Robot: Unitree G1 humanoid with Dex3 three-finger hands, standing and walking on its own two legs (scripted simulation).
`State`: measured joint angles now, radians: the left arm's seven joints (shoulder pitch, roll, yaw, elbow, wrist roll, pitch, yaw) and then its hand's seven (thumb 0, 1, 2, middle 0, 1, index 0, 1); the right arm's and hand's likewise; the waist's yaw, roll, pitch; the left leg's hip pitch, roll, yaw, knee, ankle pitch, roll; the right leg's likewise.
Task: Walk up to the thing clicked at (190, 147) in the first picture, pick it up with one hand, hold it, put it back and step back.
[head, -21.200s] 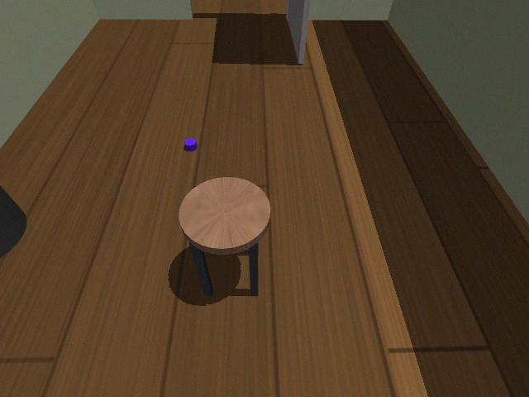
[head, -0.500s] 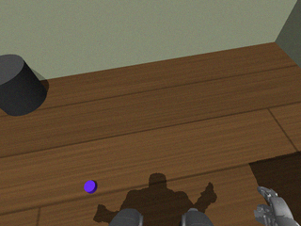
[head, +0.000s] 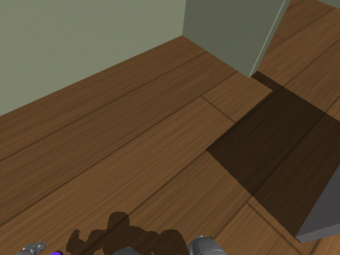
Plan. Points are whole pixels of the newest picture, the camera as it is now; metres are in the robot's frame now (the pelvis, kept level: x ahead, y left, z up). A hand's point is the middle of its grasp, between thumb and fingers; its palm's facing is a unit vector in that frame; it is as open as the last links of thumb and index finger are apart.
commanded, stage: walk up
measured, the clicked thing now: out of the picture +0.17 +0.51 -0.74
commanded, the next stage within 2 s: stand in 1.36 s
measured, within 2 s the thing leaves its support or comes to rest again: neither
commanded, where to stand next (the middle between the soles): +0.11 -0.02 m, yaw -26 degrees
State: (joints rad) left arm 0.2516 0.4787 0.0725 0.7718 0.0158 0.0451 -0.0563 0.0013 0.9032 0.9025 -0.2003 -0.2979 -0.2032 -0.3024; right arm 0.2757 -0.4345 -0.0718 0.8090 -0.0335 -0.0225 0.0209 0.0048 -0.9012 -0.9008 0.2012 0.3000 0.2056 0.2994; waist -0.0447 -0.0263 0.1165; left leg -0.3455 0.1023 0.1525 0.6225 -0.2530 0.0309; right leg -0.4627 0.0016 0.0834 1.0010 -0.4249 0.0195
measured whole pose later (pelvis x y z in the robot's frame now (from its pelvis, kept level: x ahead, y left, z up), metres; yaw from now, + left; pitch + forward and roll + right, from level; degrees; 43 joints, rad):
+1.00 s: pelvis +0.06 +0.00 -0.02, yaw -25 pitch -2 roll +0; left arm 0.17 0.38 0.02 0.95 0.00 -0.02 0.01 0.00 0.90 0.90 -0.20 -0.30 -0.21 -0.30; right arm 0.15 -0.40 -0.02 0.97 -0.01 -0.02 0.01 0.00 -0.90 -0.90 0.20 0.30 0.20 0.30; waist 0.00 0.00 0.10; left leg -0.35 0.07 0.05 0.75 -0.36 -0.03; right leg -0.36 0.03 0.06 0.76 -0.37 0.00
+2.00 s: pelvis +0.08 +0.02 +0.02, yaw -26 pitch -2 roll +0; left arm 0.10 0.35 0.01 1.15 0.01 -0.01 -0.01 0.00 0.90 0.90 -0.20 -0.30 -0.20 -0.30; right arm 0.05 -0.34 -0.02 1.15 -0.02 -0.01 0.01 0.00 -0.90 -0.90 0.20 0.30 0.20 0.30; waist -0.01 -0.01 0.05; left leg -0.13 0.02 0.09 0.33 -0.17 0.01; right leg -0.14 -0.02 0.08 0.33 -0.17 0.04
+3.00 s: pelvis +0.08 +0.01 +0.02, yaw -24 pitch -2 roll +0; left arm 0.12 0.35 0.00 1.13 0.01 -0.01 -0.01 0.00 0.90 0.90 -0.20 -0.30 -0.20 -0.30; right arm 0.09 -0.35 -0.02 1.16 -0.01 -0.01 0.01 0.00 -0.90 -0.90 0.20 0.30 0.20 0.30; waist -0.01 -0.01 0.05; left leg -0.12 0.02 0.06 0.33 -0.17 0.00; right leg -0.11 -0.02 0.05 0.32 -0.18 0.04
